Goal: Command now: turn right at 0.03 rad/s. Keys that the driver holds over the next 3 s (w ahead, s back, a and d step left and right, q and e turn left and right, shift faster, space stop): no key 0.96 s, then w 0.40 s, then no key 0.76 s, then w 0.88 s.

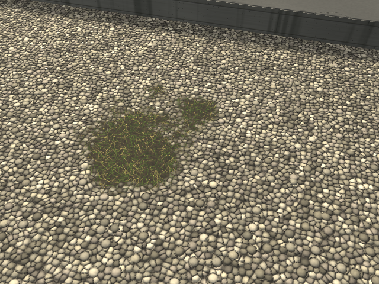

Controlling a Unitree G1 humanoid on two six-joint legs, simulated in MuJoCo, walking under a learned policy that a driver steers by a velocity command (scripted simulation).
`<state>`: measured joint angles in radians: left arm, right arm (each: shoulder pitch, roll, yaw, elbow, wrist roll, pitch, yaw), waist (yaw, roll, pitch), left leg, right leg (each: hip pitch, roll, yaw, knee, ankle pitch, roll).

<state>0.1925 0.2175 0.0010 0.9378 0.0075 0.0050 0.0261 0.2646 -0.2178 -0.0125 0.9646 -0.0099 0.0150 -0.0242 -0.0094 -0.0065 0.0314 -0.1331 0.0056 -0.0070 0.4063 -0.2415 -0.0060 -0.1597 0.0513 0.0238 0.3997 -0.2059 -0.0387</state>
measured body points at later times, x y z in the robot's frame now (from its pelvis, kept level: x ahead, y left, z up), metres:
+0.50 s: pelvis -0.02 +0.01 +0.00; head -0.01 +0.02 +0.45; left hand -0.02 +0.25 -0.16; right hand -0.01 -0.22 -0.16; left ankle -0.01 +0.12 -0.74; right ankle +0.01 -0.10 -0.74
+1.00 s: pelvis -0.01 +0.02 +0.00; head +0.00 +0.02 +0.45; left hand -0.03 +0.23 -0.16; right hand -0.03 -0.20 -0.16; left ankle -0.01 +0.12 -0.74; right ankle +0.01 -0.10 -0.74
